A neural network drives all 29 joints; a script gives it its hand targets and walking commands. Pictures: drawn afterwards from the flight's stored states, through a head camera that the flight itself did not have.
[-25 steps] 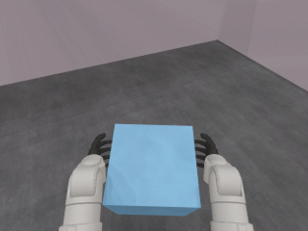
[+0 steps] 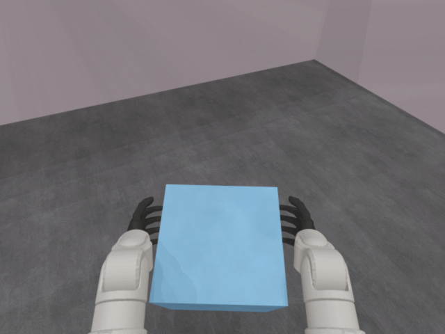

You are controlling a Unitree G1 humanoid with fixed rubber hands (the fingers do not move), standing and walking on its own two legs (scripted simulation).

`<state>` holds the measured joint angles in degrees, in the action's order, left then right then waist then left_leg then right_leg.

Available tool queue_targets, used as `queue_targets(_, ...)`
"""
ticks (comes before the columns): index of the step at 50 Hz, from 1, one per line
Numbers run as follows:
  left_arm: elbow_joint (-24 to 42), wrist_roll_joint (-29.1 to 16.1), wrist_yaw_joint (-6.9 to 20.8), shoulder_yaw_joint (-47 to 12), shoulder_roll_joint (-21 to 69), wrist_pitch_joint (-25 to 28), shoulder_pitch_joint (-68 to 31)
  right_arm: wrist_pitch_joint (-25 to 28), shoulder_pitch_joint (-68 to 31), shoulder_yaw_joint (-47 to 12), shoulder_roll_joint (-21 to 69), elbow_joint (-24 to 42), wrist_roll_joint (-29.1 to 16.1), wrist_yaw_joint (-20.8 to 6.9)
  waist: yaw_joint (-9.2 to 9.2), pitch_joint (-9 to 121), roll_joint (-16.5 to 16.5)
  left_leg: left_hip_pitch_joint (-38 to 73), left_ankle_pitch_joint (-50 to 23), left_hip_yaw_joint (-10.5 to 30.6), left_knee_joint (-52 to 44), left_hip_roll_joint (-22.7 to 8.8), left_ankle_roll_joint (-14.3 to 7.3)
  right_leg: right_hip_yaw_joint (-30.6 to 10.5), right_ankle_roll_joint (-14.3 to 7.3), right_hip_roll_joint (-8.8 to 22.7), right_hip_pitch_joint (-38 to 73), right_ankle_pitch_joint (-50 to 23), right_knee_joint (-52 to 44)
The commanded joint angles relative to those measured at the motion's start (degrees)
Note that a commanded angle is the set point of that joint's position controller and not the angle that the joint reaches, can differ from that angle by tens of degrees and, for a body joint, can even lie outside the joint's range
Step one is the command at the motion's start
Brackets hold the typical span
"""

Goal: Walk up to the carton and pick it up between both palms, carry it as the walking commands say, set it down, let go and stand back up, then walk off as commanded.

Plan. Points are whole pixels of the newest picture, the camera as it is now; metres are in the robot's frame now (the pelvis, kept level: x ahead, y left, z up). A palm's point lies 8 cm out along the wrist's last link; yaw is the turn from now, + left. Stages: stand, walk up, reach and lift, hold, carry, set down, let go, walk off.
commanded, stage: carry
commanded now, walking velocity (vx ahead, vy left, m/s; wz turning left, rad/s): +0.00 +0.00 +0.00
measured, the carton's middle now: (220, 253) +0.29 +0.00 -0.04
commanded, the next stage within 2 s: none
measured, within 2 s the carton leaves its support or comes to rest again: neither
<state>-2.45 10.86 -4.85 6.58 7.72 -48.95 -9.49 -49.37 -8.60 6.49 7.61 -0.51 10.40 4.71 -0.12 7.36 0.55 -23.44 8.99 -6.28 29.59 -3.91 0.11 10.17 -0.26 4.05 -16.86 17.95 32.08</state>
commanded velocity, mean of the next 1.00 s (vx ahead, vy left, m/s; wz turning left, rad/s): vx -0.13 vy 0.00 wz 0.00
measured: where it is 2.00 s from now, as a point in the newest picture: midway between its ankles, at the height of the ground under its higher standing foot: outside the picture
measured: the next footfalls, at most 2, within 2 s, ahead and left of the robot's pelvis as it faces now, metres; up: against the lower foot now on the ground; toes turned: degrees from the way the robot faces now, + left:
left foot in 1.38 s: -0.09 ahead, +0.15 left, +0.00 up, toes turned +6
right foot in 1.70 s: -0.23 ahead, -0.09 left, +0.00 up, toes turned -3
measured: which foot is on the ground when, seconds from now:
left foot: down 0.00-1.00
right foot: down 0.00-1.00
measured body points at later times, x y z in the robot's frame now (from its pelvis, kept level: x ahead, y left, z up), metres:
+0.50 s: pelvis +0.00 +0.00 +0.00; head -0.02 +0.00 +0.45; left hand +0.29 +0.15 +0.04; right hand +0.29 -0.15 +0.04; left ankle +0.07 +0.12 -0.73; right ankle -0.01 -0.11 -0.73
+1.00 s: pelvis -0.06 +0.02 -0.01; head -0.05 +0.02 +0.44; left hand +0.24 +0.16 +0.06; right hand +0.24 -0.13 +0.07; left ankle +0.07 +0.13 -0.73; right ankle -0.02 -0.11 -0.73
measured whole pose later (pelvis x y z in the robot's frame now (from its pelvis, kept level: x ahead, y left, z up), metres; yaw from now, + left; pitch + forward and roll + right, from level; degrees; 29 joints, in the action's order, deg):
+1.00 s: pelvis -0.06 +0.02 -0.01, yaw -1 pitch +1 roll -1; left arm 11.4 7.1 -13.1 6.0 9.2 -72.7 -16.9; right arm -71.5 -18.1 8.1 9.6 11.9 7.0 15.6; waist 0.7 1.7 -0.2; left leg -28.3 5.5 -7.5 32.2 -4.0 -1.7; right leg 8.8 0.5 5.1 -23.8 17.9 38.8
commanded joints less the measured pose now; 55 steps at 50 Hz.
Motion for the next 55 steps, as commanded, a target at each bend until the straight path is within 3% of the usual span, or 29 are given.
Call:
queue_targets(1, 6.13, -14.1, 12.08, -26.86, 44.8, 2.87, -23.63, 2.79, -23.04, -27.5, 43.29, 5.86, -14.27, -12.33, -0.1, 12.72, -0.01, 8.12, -7.14, 5.3, -3.46, -4.65, -0.45, -6.16, -0.28, 5.46, 2.01, -5.26, -6.59)
queue_targets(26, 7.4, -13.75, 11.62, -27.02, 43.07, 4.84, -22.26, 4.84, -21.45, -27.96, 41.86, 7.01, -13.74, -11.77, -0.04, 12.17, -0.17, 8.61, -9.93, 5.38, -3.45, -4.74, -0.37, -6.19, 0.04, 5.74, 3.27, -9.53, -6.45)
queue_targets(27, 9.99, -15.06, 11.58, -28.65, 43.77, 4.15, -22.66, 4.16, -21.86, -29.64, 42.52, 9.54, -15.05, -11.71, -0.01, 12.44, -0.19, 8.82, -12.32, 5.42, -2.9, -4.98, -0.3, -6.12, 0.17, 5.9, 3.66, -12.12, -5.71)
queue_targets(28, 22.13, -21.34, 11.46, -36.28, 46.83, 1.25, -24.96, 1.28, -24.27, -37.26, 45.75, 21.48, -21.38, -11.55, -0.02, 13.0, -0.31, 9.12, -14.75, 5.33, -2.06, -5.45, -0.05, -6.02, 0.44, 6.38, 4.07, -14.95, -4.72)
queue_targets(29, 29.55, -25.82, 11.38, -41.59, 49.08, -3.2, -24.89, -3.21, -24.64, -42.65, 48.54, 28.65, -26.17, -11.39, -0.02, 13.96, -0.53, 9.85, -16.87, 5.16, -0.91, -5.91, 0.19, -5.87, 0.58, 6.86, 4.52, -17.45, -3.66)
queue_targets(31, 28.18, -26.46, 11.53, -41.91, 47.72, -10.93, -19.05, -10.99, -19.85, -43.27, 48.73, 26.42, -27.31, -11.5, 0.18, 15.82, -1.02, 9.88, -20.44, 4.52, 1.27, -6.21, 0.29, -6.06, 0.39, 7.43, 6.26, -22.78, -1.42)
queue_targets(34, 26.39, -26.88, 12.57, -41.61, 46.82, -16.94, -17.99, -17.2, -18.24, -42.4, 48.59, 23.31, -26.85, -12.74, 0.41, 14.48, -1.9, 6.94, -21.82, 3.52, 3.63, -5.92, 0.28, -6.62, -0.07, 8.43, 6.09, -28.42, 1.03)
queue_targets(36, 26.92, -28.01, 13.27, -42.18, 48.28, -19.08, -21.33, -19.31, -21.1, -42.15, 50.07, 23.31, -27.67, -13.54, 0.36, 12.32, -2.05, 5.6, -18.11, 3.23, 3.67, -5.71, 0.44, -7.29, -0.31, 9.17, 3.72, -24.73, 0.36)
queue_targets(40, 25.86, -29.08, 13.98, -41.82, 51.22, -21.39, -28.14, -21.54, -27.05, -40.23, 53.67, 22.0, -28.76, -14.43, 0.38, 8.48, -3.28, 4.1, -7.04, 3.01, 2.98, -4.96, 0.54, -9.61, -0.91, 10.96, -2.59, -7.86, -3.7)
queue_targets(43, 23.01, -29.36, 14.11, -40.59, 53.65, -21.87, -32.35, -22.17, -30.93, -38.31, 56.61, 18.94, -29.36, -14.89, 0.69, 7.8, -4.12, 4.09, -3.64, 3.34, 2.44, -4.55, 0.33, -9.84, -1.07, 10.77, -5.26, -2.82, -4.56)
queue_targets(45, 20.98, -29.41, 14.12, -39.47, 55.59, -21.89, -35.04, -22.4, -33.39, -37.23, 58.75, 16.46, -29.75, -15.17, 0.94, 8.64, -2.65, 4.36, -1.97, 4.99, 0.45, -5.22, 0.25, -9.1, -0.71, 9.33, -5.92, 0.57, -3.49)
queue_targets(47, 19.71, -29.63, 14.13, -38.68, 57.81, -21.98, -36.99, -22.65, -34.64, -36.27, 60.16, 14.6, -29.59, -15.4, 1.15, 9.66, 2.2, 4.45, 2.55, 9.43, -5.58, -7.78, 0.11, -7.13, 0.1, 5.95, -6.08, 6.04, -0.99)
queue_targets(50, 18.58, -29.7, 14.33, -38.08, 59.69, -22.15, -38.93, -22.75, -35.58, -34.78, 61.14, 13.01, -28.6, -15.55, 1.06, 12.46, 8.88, 4.65, 10.71, 13.19, -13.41, -11.06, -0.67, -3.21, 1.08, 0.9, -3.87, 6.97, 6.65)
queue_targets(52, 18.22, -29.88, 14.56, -37.86, 60.28, -22.08, -39.94, -22.51, -35.75, -34.43, 61.87, 12.52, -27.9, -15.4, 1.01, 14.38, 9.17, 4.24, 12.88, 11.63, -14.45, -11.33, -1.44, -2.6, 1.01, -0.63, -1.97, 7.84, 7.73)
queue_targets(55, 17.34, -30.11, 15.0, -37.78, 60.96, -22.03, -40.34, -22.34, -35.68, -34.17, 61.64, 12.51, -26.95, -15.05, 1.07, 14.37, 7.82, 0.9, 13.83, 6.6, -13.84, -8.38, 1.22, -1.99, 0.31, -1.57, 2.05, 6.21, 1.98)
